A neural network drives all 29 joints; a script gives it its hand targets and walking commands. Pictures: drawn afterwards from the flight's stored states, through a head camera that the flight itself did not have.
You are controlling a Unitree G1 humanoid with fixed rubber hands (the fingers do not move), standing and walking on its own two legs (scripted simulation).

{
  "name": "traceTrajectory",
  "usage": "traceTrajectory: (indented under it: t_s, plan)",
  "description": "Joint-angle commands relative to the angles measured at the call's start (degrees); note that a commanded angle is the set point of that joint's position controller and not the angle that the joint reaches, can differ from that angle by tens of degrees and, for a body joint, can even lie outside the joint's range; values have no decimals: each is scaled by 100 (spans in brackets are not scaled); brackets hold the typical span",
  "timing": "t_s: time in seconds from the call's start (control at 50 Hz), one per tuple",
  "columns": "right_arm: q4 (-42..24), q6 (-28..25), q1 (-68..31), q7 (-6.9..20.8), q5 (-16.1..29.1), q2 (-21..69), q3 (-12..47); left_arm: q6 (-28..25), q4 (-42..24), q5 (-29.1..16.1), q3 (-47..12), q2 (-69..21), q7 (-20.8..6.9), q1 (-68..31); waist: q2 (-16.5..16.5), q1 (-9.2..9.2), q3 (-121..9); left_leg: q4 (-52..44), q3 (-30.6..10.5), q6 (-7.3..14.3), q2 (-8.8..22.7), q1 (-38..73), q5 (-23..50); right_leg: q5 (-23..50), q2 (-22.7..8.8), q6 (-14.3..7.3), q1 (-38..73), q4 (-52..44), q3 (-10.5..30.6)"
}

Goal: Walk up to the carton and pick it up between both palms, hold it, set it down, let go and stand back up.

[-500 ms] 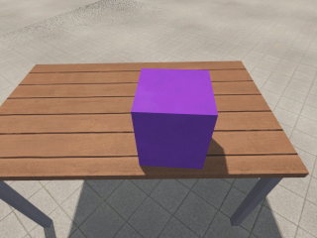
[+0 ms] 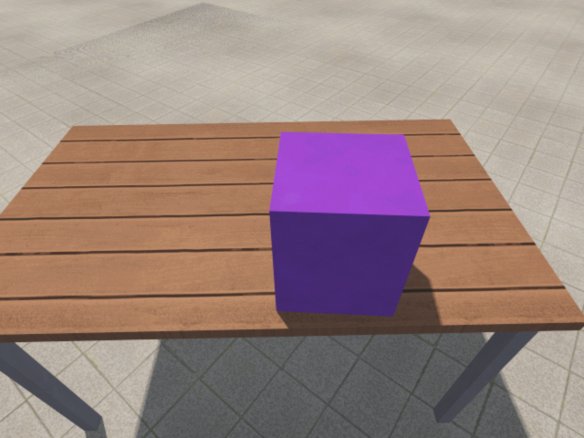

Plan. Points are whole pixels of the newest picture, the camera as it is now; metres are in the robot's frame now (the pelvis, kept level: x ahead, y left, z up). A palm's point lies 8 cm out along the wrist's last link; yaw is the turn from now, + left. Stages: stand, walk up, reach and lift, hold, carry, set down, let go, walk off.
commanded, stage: stand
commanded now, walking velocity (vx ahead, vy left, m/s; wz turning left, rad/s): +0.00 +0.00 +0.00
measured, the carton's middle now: (338, 225) +0.46 -0.06 +0.03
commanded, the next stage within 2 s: none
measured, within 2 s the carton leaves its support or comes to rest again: neither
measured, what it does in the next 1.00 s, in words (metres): stands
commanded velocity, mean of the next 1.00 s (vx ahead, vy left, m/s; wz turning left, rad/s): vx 0.00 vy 0.00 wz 0.00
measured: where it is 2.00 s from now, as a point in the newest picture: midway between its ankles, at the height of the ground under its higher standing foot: outside the picture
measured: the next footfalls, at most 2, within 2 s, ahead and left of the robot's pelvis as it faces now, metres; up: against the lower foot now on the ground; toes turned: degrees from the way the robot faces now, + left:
none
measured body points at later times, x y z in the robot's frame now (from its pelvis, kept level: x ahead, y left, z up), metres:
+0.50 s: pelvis +0.02 +0.02 +0.00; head +0.00 +0.01 +0.45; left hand -0.02 +0.21 -0.17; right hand -0.05 -0.18 -0.17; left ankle -0.06 +0.04 -0.74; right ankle +0.03 -0.19 -0.73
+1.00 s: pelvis +0.04 +0.00 +0.00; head +0.04 -0.01 +0.45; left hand -0.01 +0.18 -0.17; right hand -0.02 -0.21 -0.17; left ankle -0.06 +0.04 -0.74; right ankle +0.03 -0.20 -0.73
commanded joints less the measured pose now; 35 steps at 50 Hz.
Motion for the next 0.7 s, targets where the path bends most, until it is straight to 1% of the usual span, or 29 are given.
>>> traceTrajectory:
  t_s: [0.0, 0.02, 0.06, 0.08, 0.12, 0.14, 0.16, 0.18, 0.2, 0.22, 0.26, 0.28, 0.3, 0.34, 0.36, 0.38, 0.4, 0.44, 0.48, 0.5, 0.52, 0.54, 0.56, 0.6, 0.62, 0.64, 0.68]
  plan:
    - [-31, -66, 597, -41, 24, -575, -100, -20, 24, -14, 54, 348, 55, 384, 109, -54, 1231, -922, -1133, -415, 1268, -797, 2293, 537, 60, -338, -225, -64, -288]
    - [5, -54, 594, -52, 3, -466, -64, -6, 36, -9, 68, 377, 54, 390, 183, -51, 1238, -928, -1145, -428, 1282, -791, 2352, 483, 63, -331, -242, -43, -314]
    - [1, -43, 590, -71, 0, -555, -92, 15, 91, -7, 48, 303, 60, 390, 80, -36, 1265, -895, -1092, -418, 1273, -807, 2450, 500, 56, -307, -209, -34, -353]
    - [36, -46, 615, -67, 16, -467, -84, 8, 121, -9, 47, 277, 66, 441, 131, -37, 1174, -873, -1067, -402, 1238, -735, 2544, 521, 55, -310, -168, -9, -349]
    - [56, -50, 665, -81, 14, -540, -104, 7, 121, -24, 47, 280, 66, 329, 65, -65, 1157, -847, -1075, -442, 1249, -684, 2799, 497, 56, -298, -161, 16, -384]
    - [84, -51, 696, -86, 7, -520, -94, 19, 145, -24, 77, 369, 73, 360, 78, -58, 1195, -828, -1059, -463, 1256, -657, 2902, 504, 48, -284, -164, -5, -400]
    - [73, -59, 707, -90, 9, -545, -99, 28, 199, -25, 57, 281, 89, 371, 94, -93, 1170, -834, -1082, -472, 1297, -603, 2979, 463, 41, -279, -183, 17, -403]
    - [112, -63, 698, -90, 19, -537, -103, 35, 204, -39, 59, 328, 89, 358, 25, -71, 1207, -816, -1107, -500, 1308, -594, 3207, 463, 48, -273, -210, 29, -433]
    - [119, -62, 742, -94, 27, -593, -119, 36, 194, -36, 42, 258, 100, 329, 85, -108, 1178, -768, -1076, -522, 1310, -541, 3345, 456, 37, -269, -190, 55, -448]
    - [149, -58, 771, -95, 8, -538, -102, 37, 207, -51, 54, 278, 97, 327, 184, -93, 1170, -742, -1075, -538, 1321, -564, 3469, 454, 26, -255, -156, 47, -442]
    - [152, -60, 794, -111, 4, -585, -121, 43, 199, -44, 52, 263, 107, 296, 115, -112, 1136, -734, -1088, -508, 1330, -503, 3656, 423, 27, -258, -173, 118, -479]
    - [177, -56, 795, -117, -4, -523, -112, 47, 208, -42, 77, 341, 110, 292, 93, -92, 1167, -711, -1051, -526, 1338, -473, 3789, 447, 23, -263, -159, 115, -495]
    - [191, -62, 817, -126, 3, -569, -114, 56, 204, -43, 82, 321, 114, 274, 132, -86, 1182, -687, -1064, -526, 1352, -480, 3897, 424, 9, -264, -161, 98, -504]
    - [184, -62, 763, -118, 2, -508, -104, 61, 216, -39, 82, 323, 118, 274, 87, -77, 1135, -699, -1025, -498, 1303, -494, 3681, 473, -14, -274, -62, 55, -446]
    - [183, -55, 762, -131, -5, -513, -116, 63, 233, -32, 85, 331, 122, 284, 101, -86, 1229, -702, -1035, -529, 1298, -522, 3700, 505, -4, -264, -106, 58, -455]
    - [204, -55, 846, -126, 10, -550, -118, 72, 222, -38, 79, 303, 126, 246, 98, -131, 1255, -709, -1040, -559, 1304, -552, 3786, 487, -15, -263, -102, 68, -437]
    - [241, -59, 841, -118, -4, -489, -103, 70, 202, -45, 78, 290, 115, 231, 171, -131, 1224, -704, -1053, -535, 1318, -480, 3836, 483, -17, -263, -93, 93, -448]
    - [254, -52, 804, -138, -15, -486, -96, 69, 226, -56, 81, 267, 128, 304, 86, -77, 1182, -640, -1047, -503, 1348, -439, 4031, 483, -20, -240, -60, 64, -476]
    - [276, -48, 903, -143, 6, -540, -122, 70, 210, -46, 71, 257, 136, 260, 65, -143, 1197, -651, -1025, -548, 1336, -373, 4150, 451, -8, -238, -99, 126, -487]
    - [283, -47, 905, -152, 7, -585, -118, 63, 202, -53, 78, 278, 135, 247, 143, -117, 1222, -638, -1035, -556, 1344, -382, 4347, 416, -13, -237, -107, 139, -497]
    - [297, -57, 923, -145, 10, -555, -124, 63, 198, -63, 87, 287, 135, 219, 116, -129, 1228, -635, -1024, -567, 1351, -390, 4314, 421, -27, -240, -77, 109, -483]
    - [287, -56, 812, -133, -7, -549, -125, 61, 198, -60, 83, 265, 126, 223, 149, -104, 1246, -623, -1019, -547, 1333, -420, 4208, 459, -44, -253, -26, 56, -471]
    - [268, -61, 841, -127, -1, -524, -122, 57, 183, -45, 65, 223, 126, 229, 152, -128, 1148, -627, -1023, -481, 1305, -400, 4087, 491, -46, -261, 14, 74, -436]
    - [285, -45, 801, -138, -16, -532, -123, 56, 196, -48, 75, 275, 129, 272, 53, -105, 1218, -619, -1016, -448, 1308, -415, 4005, 543, -46, -276, 53, 29, -433]
    - [279, -51, 818, -130, -4, -500, -125, 60, 187, -34, 71, 265, 135, 213, 51, -142, 1221, -619, -1008, -440, 1278, -424, 3914, 567, -48, -285, 50, 34, -400]
    - [279, -56, 797, -130, -20, -524, -126, 56, 189, -42, 70, 243, 127, 242, 9, -134, 1201, -599, -1023, -444, 1293, -382, 3981, 583, -29, -271, 22, 35, -424]
    - [303, -52, 842, -133, 5, -554, -139, 42, 185, -41, 64, 241, 128, 249, 60, -146, 1238, -605, -1023, -470, 1282, -378, 4036, 577, -27, -277, 2, 66, -407]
